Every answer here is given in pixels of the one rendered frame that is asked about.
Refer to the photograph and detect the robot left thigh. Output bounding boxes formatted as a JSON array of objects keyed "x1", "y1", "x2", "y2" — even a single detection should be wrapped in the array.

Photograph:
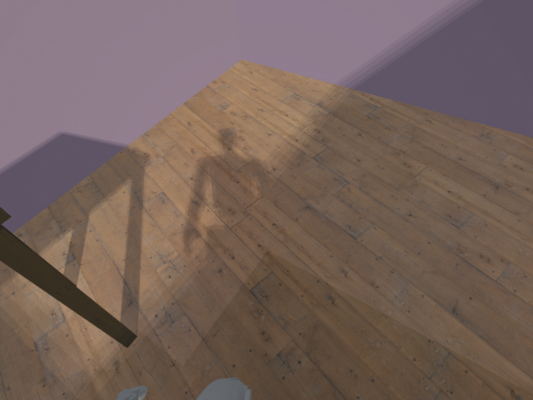
[{"x1": 196, "y1": 378, "x2": 252, "y2": 400}]

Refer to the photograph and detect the table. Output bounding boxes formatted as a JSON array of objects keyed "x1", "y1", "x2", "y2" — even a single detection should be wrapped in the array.
[{"x1": 0, "y1": 207, "x2": 137, "y2": 348}]

